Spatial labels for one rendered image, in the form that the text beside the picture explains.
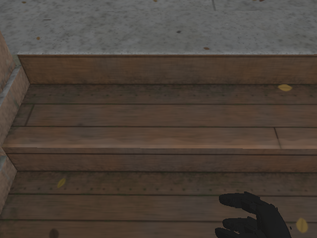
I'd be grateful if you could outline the right robot hand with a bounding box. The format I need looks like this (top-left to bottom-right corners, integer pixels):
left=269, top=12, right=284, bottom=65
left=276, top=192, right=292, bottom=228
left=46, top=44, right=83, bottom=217
left=215, top=191, right=292, bottom=238

